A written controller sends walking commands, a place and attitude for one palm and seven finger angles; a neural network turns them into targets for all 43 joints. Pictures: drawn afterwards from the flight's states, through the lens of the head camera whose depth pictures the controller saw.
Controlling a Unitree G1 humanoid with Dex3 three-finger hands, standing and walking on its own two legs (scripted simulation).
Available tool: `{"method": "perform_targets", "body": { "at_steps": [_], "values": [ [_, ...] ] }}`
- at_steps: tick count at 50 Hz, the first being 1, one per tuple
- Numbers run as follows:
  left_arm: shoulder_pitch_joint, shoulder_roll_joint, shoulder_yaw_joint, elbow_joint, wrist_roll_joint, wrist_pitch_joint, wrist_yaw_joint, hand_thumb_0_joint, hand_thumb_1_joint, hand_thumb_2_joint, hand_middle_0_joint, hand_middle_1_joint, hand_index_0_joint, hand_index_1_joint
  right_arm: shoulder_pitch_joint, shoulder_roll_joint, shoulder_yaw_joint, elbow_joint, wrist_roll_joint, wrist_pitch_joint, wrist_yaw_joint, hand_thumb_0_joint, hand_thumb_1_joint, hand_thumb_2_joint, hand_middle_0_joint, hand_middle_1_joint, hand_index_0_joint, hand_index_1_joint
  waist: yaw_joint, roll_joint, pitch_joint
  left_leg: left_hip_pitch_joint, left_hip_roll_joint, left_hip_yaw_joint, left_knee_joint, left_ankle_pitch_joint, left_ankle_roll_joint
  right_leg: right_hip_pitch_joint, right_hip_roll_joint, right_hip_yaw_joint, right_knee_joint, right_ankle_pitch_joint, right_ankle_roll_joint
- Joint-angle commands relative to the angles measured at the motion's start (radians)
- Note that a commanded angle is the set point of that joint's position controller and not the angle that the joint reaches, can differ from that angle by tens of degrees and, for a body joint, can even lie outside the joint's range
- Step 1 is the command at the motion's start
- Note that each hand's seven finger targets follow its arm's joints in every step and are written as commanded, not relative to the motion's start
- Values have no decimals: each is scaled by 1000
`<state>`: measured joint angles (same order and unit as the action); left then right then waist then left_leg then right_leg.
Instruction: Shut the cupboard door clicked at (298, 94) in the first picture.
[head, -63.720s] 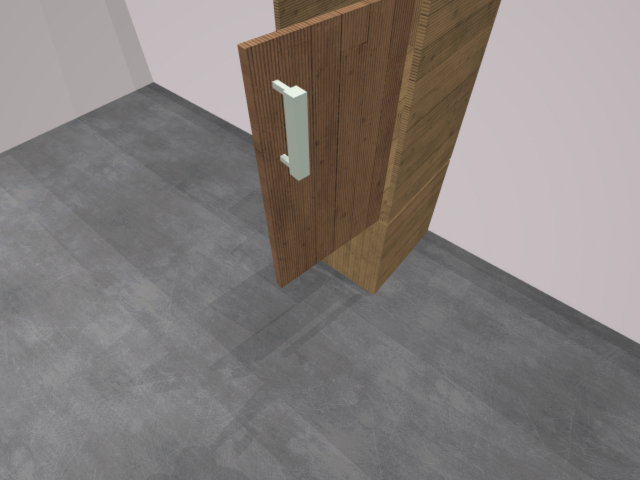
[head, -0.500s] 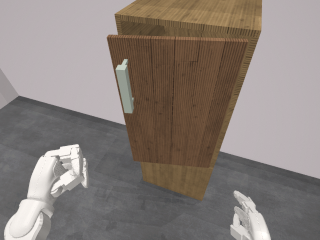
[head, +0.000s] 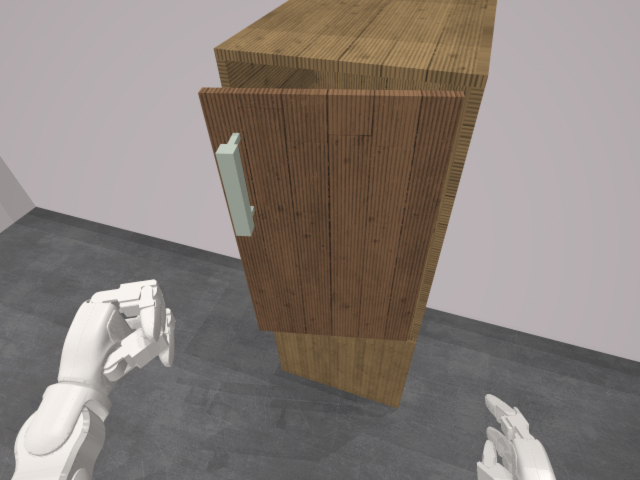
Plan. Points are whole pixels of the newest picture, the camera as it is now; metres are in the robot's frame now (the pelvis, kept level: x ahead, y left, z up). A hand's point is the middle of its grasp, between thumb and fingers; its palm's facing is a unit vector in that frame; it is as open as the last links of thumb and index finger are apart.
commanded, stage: raise the hand and make a fist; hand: left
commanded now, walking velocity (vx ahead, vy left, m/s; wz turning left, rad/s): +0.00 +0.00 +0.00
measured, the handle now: (240, 185) +0.50 +0.17 +0.12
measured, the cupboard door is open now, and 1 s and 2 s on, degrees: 14 14 11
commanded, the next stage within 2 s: bring the fist close to the handle in 0.04 s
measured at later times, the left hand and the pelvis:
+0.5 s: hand (198, 292) +0.29 +0.17 +0.13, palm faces -0.02 -1.00 -0.05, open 3.1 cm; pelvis +0.00 +0.01 +0.00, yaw +0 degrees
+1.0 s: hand (229, 241) +0.37 +0.16 +0.13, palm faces -0.01 -1.00 -0.03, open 3.1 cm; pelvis +0.01 +0.01 +0.00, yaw -1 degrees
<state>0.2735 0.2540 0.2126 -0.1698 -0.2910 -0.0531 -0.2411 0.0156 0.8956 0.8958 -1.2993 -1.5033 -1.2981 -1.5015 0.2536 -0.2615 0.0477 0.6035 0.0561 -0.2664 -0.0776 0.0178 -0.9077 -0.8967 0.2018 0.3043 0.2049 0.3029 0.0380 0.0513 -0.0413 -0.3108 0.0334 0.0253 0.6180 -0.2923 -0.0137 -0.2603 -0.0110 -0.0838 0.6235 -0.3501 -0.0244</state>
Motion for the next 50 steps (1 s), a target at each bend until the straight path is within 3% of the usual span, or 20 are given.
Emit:
{"method": "perform_targets", "body": {
  "at_steps": [1,7,11,14,18,20,24,25,27,29,30,34,35,38,39,42,43,44,48,50],
  "values": [
    [-171,151,79,-198,-24,-61,-2,0,900,900,-1300,-1500,-1300,-1500,-132,-87,-40,-163,-1,-72,-9,0,-900,-900,200,300,200,300,2,-56,-70,65,-43,-14,-67,99,42,-40,-4,78,-163,133,37],
    [-174,145,76,-215,-18,-54,1,0,900,900,-1300,-1500,-1300,-1500,-133,-86,-39,-165,-2,-72,-10,0,-900,-900,200,300,200,300,4,-35,-93,89,-40,-16,-77,120,42,-33,5,51,-143,163,32],
    [-311,119,26,-207,-5,-60,18,0,900,900,-1300,-1500,-1300,-1500,-126,-88,-37,-146,-4,-77,-14,0,-900,-900,200,300,200,300,-20,-30,-97,110,-39,-26,-72,118,46,-63,10,44,-132,174,32],
    [-329,128,25,-150,9,-53,28,0,900,900,-1300,-1500,-1300,-1500,-121,-91,-38,-137,-3,-73,-14,0,-900,-900,200,300,200,300,-19,-66,-96,105,-35,-28,-73,123,47,-60,11,43,-132,177,31],
    [-419,105,-5,-115,27,-33,45,0,900,900,-1300,-1500,-1300,-1500,-133,-85,-36,-137,-2,-61,-13,0,-900,-900,200,300,200,300,-13,-16,-128,124,-36,-27,-88,129,40,-50,10,34,-120,185,23],
    [-443,92,-14,-95,33,-24,60,0,900,900,-1300,-1500,-1300,-1500,-134,-83,-35,-137,-4,-55,-8,0,-900,-900,200,300,200,300,-12,-45,-141,127,-35,-27,-89,155,42,-33,8,33,-118,217,22],
    [-509,149,46,3,39,-6,82,0,900,900,-1300,-1500,-1300,-1500,-131,-89,-36,-123,-7,-27,-7,0,-900,-900,200,300,200,300,-6,-96,-137,105,-34,-17,-91,160,41,-19,8,44,-128,227,26],
    [-538,142,43,21,39,-3,83,0,900,900,-1300,-1500,-1300,-1500,-138,-86,-35,-124,-6,-19,-5,0,-900,-900,200,300,200,300,-7,-69,-139,101,-37,-13,-94,158,39,-15,5,49,-128,228,24],
    [-603,133,33,29,44,-7,87,0,900,900,-1300,-1500,-1300,-1500,-142,-84,-36,-126,-6,-11,-3,0,-900,-900,200,300,200,300,-9,-31,-165,127,-37,-10,-92,180,37,-14,7,46,-121,254,20],
    [-614,154,50,70,47,-10,88,0,900,900,-1300,-1500,-1300,-1500,-132,-90,-39,-122,-7,-2,-2,0,-900,-900,200,300,200,300,-8,-68,-187,129,-34,-9,-86,219,39,8,8,46,-114,303,20],
    [-626,139,39,79,46,-11,83,0,900,900,-1300,-1500,-1300,-1500,-133,-87,-40,-124,-6,2,0,0,-900,-900,200,300,200,300,-10,-43,-190,131,-35,-6,-87,227,37,8,7,44,-112,318,19],
    [-662,140,34,118,49,-27,75,0,900,900,-1300,-1500,-1300,-1500,-122,-94,-45,-123,-7,14,5,0,-900,-900,200,300,200,300,-12,-68,-211,139,-34,-6,-81,263,38,20,9,42,-102,367,17],
    [-678,121,19,114,48,-30,72,0,900,900,-1300,-1500,-1300,-1500,-124,-91,-49,-124,-5,16,8,0,-900,-900,200,300,200,300,-17,-45,-218,145,-35,-1,-79,272,37,17,9,43,-100,385,19],
    [-737,106,-1,138,52,-28,81,0,900,900,-1300,-1500,-1300,-1500,-115,-94,-51,-118,-2,25,9,0,-900,-900,200,300,200,300,-30,-40,-202,146,-35,-4,-79,252,35,-13,13,38,-103,357,18],
    [-764,123,2,169,59,-28,89,0,900,900,-1300,-1500,-1300,-1500,-109,-99,-51,-108,-4,31,7,0,-900,-900,200,300,200,300,-37,-82,-182,133,-32,-6,-79,237,37,-16,11,40,-109,337,20],
    [-884,114,-18,194,71,-30,108,0,900,900,-1300,-1500,-1300,-1500,-113,-98,-51,-101,-2,44,4,0,-900,-900,200,300,200,300,-50,-27,-188,146,-33,-10,-83,200,35,-46,13,44,-113,285,17],
    [-909,104,-27,206,74,-33,115,0,900,900,-1300,-1500,-1300,-1500,-110,-97,-51,-99,-3,45,5,0,-900,-900,200,300,200,300,-51,-24,-198,153,-34,-11,-83,197,35,-49,13,44,-113,280,16],
    [-921,142,3,228,79,-37,128,0,900,900,-1300,-1500,-1300,-1500,-103,-104,-52,-93,-7,51,3,0,-900,-900,200,300,200,300,-47,-61,-210,146,-31,-14,-81,202,37,-34,11,47,-113,281,16],
    [-968,112,-13,274,87,-59,144,0,900,900,-1300,-1500,-1300,-1500,-96,-97,-54,-90,-9,63,12,0,-900,-900,200,300,200,300,-40,-33,-279,174,-32,-11,-75,271,32,-7,13,43,-91,359,10],
    [-969,99,-20,331,90,-59,150,0,900,900,-1300,-1500,-1300,-1500,-88,-99,-56,-87,-8,73,17,0,-900,-900,200,300,200,300,-41,-73,-265,156,-30,-10,-74,285,34,-2,13,42,-89,383,13]
  ]
}}
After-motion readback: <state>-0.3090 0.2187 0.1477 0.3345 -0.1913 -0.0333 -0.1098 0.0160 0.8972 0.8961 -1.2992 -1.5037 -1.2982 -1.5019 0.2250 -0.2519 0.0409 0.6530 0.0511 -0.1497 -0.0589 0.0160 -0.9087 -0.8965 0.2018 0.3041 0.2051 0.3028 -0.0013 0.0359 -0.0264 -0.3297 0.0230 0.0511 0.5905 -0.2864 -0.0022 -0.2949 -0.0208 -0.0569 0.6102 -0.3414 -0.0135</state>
